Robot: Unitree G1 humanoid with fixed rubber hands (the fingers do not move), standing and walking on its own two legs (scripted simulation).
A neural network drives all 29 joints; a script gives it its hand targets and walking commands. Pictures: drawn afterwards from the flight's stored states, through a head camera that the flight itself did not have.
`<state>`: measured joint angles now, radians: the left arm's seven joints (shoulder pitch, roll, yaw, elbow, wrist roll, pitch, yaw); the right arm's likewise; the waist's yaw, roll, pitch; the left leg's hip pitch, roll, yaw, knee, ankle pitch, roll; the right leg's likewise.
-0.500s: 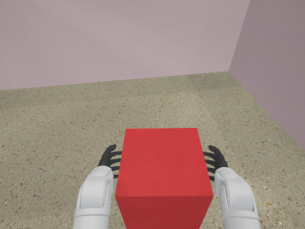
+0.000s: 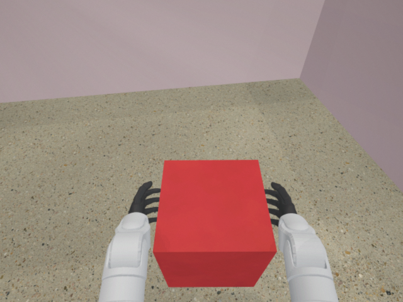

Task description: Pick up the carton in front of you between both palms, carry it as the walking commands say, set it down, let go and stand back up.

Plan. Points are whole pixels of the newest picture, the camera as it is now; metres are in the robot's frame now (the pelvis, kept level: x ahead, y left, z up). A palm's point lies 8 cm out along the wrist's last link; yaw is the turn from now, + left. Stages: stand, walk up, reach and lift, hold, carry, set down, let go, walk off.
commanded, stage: hold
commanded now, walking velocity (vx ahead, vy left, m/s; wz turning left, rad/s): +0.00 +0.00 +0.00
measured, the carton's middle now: (211, 226) +0.31 +0.01 -0.05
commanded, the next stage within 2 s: set down in 0.50 s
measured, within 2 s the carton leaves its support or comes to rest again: neither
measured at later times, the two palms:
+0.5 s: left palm (145, 206) +0.30 +0.15 +0.04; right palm (295, 230) +0.26 -0.15 +0.05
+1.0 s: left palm (152, 209) +0.36 +0.16 -0.07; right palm (272, 223) +0.32 -0.14 -0.06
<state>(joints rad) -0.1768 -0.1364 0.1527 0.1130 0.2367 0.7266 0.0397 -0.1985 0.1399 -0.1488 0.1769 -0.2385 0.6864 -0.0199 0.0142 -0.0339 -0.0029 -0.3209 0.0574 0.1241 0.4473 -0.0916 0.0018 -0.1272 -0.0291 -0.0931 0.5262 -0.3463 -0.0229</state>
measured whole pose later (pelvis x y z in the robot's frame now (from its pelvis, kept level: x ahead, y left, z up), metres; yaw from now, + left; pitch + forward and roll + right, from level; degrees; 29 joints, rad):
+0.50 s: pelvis +0.00 +0.04 +0.01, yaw -9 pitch -6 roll +0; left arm -0.23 -0.15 0.19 0.21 0.28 0.71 0.03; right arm -0.26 0.15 -0.22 0.29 -0.26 0.65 0.00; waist 0.01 -0.06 0.04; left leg -0.17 -0.01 0.00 0.35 -0.08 0.00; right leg -0.03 -0.01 0.10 0.40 -0.27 0.02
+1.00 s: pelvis -0.03 +0.04 -0.02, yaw -10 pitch +11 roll -1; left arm -0.61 -0.16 0.50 0.54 0.44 0.36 -0.03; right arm -0.64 0.19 -0.52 0.62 -0.43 0.31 0.01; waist 0.05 -0.07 0.11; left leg -0.71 -0.03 -0.07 0.68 -0.16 -0.01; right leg -0.58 0.05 0.12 0.75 -0.37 0.03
